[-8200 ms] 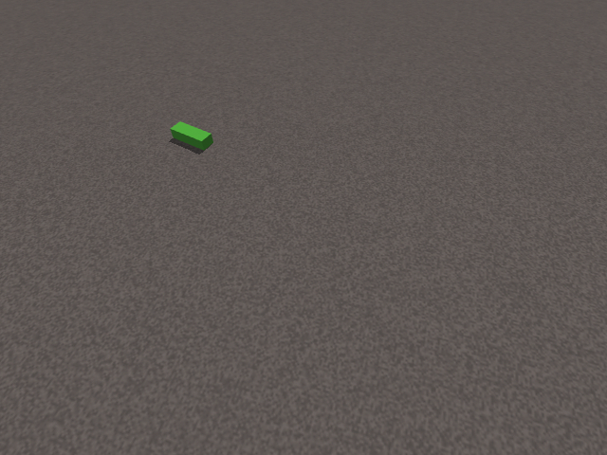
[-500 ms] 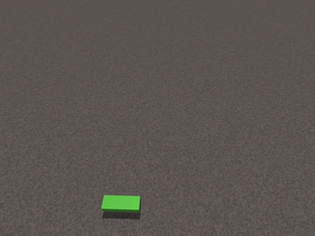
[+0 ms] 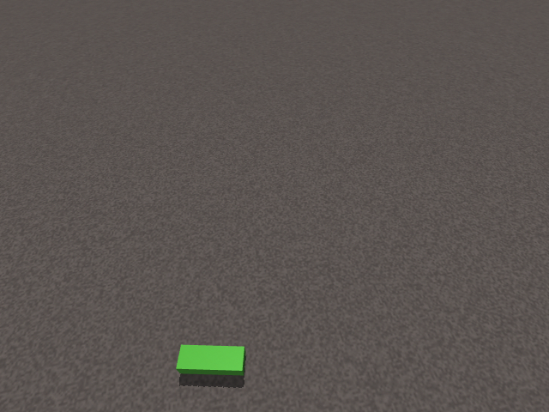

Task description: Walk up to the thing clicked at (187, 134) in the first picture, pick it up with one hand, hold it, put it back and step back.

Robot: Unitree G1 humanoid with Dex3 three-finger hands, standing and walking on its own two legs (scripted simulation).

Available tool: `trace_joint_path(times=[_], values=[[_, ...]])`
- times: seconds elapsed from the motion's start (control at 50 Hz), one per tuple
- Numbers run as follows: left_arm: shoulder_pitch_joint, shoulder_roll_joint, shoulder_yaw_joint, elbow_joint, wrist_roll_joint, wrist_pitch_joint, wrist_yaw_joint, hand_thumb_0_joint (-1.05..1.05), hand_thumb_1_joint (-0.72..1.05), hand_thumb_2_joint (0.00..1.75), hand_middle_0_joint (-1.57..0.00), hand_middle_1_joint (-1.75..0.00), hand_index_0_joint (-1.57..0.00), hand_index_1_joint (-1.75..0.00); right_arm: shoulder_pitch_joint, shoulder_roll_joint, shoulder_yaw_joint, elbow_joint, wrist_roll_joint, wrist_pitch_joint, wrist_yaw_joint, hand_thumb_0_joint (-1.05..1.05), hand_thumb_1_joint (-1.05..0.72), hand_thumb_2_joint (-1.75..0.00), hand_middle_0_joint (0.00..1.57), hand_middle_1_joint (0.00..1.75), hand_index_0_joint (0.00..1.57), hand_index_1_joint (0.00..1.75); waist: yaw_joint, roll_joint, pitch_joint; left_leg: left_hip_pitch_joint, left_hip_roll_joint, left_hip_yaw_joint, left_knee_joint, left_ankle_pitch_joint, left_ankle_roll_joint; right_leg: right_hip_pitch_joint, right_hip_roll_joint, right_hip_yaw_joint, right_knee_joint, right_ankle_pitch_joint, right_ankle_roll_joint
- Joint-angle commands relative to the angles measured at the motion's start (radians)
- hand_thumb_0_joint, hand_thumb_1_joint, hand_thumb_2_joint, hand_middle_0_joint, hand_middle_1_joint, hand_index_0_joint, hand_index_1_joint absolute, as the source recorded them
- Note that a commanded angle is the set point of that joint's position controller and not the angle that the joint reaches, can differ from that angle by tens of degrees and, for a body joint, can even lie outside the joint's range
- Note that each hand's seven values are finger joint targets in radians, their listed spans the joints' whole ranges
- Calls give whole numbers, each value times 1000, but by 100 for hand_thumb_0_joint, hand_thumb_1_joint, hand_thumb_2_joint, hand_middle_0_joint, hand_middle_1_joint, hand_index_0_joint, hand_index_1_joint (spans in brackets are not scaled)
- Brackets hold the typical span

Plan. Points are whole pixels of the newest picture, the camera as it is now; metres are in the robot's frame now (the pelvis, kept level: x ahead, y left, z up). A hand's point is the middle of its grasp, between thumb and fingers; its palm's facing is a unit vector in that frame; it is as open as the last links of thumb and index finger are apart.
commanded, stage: stand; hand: left
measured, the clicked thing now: (212, 360) +0.41 +0.25 -0.75
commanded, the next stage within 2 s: none
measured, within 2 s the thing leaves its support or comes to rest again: neither
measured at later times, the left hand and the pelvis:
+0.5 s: hand out of the picture +0.06 +0.26 -0.16, palm faces -0.02 -0.94 -0.34, open 7.4 cm; pelvis +0.00 +0.00 +0.00, yaw +0 degrees
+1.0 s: hand out of the picture +0.07 +0.26 -0.16, palm faces -0.02 -0.94 -0.34, open 7.4 cm; pelvis +0.00 +0.00 +0.00, yaw +0 degrees
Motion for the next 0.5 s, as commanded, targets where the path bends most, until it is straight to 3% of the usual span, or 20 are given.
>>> trace_joint_path(times=[0.0, 0.08, 0.48], values=[[-24, 213, 42, -52, 5, -23, 17, 0, 90, 90, -20, -30, -20, -30, -43, -213, -45, -56, 5, -22, -16, 0, -90, -90, 20, 30, 20, 30, 1, 8, -81, 10, 102, -67, -44, 159, 39, 18, -117, 95, -62, 122, -20], [-26, 218, 44, -56, 5, -24, 17, 0, 90, 90, -20, -30, -20, -30, -38, -209, -44, -56, 6, -24, -15, 0, -90, -90, 20, 30, 20, 30, 0, -1, -94, 25, 106, -66, -41, 181, 38, 23, -120, 96, -56, 142, -21], [-17, 217, 41, -60, 5, -24, 16, 0, 90, 90, -20, -30, -20, -30, -23, -211, -49, -55, 3, -19, -13, 0, -90, -90, 20, 30, 20, 30, -2, -2, -62, -5, 96, -69, -49, 82, 39, -1, -117, 102, -79, 40, -23]])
